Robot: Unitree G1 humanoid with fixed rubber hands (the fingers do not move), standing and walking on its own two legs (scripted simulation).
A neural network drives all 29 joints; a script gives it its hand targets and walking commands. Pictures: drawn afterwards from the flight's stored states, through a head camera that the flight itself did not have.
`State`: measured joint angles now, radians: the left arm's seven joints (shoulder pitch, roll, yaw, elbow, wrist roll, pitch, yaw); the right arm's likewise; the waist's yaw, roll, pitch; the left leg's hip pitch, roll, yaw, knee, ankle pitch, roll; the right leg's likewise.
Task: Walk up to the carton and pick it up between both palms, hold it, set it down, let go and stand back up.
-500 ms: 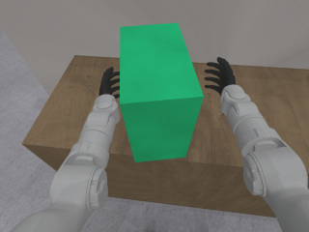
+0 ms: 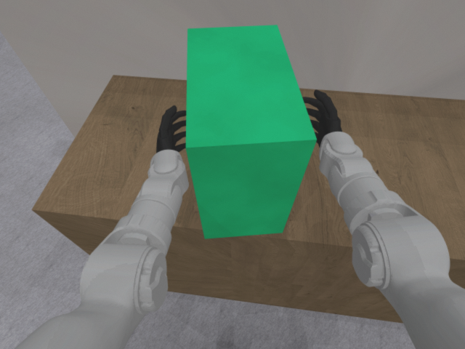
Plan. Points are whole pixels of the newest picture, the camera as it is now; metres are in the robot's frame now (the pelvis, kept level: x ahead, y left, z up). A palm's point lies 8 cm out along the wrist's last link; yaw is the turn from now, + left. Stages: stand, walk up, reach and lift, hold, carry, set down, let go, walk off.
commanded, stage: reach and lift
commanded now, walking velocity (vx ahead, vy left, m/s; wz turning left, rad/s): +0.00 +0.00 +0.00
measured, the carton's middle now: (238, 138) +0.49 +0.05 +0.06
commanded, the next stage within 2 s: none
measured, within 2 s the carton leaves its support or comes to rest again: leaves its support in 1.64 s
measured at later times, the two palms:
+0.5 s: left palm (171, 155) +0.42 +0.16 +0.08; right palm (316, 142) +0.46 -0.09 +0.10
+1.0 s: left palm (172, 157) +0.42 +0.16 +0.08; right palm (317, 147) +0.45 -0.09 +0.09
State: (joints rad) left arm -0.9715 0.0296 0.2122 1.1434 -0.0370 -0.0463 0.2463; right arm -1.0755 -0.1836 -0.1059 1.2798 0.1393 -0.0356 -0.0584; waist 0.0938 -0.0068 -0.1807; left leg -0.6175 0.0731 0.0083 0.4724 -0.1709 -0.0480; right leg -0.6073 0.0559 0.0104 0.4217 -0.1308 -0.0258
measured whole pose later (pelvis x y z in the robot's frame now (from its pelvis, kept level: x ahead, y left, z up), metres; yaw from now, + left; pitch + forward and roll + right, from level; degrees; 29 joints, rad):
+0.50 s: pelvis +0.02 +0.01 +0.01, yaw +0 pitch +9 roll +0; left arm -0.78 -0.19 0.56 0.77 0.44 0.05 0.15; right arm -0.90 0.07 -0.60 1.04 -0.42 -0.13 0.02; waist 0.05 -0.01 -0.04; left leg -0.32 0.05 0.02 0.32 -0.15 -0.03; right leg -0.32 0.03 0.02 0.29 -0.12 -0.01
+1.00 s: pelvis +0.03 +0.01 +0.02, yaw +0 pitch +6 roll +0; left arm -0.72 -0.23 0.55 0.64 0.48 0.11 0.12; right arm -0.84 0.10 -0.59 0.97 -0.40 -0.16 0.04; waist 0.05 -0.04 0.01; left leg -0.25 0.05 0.04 0.30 -0.16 -0.03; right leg -0.26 0.04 0.03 0.28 -0.13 -0.02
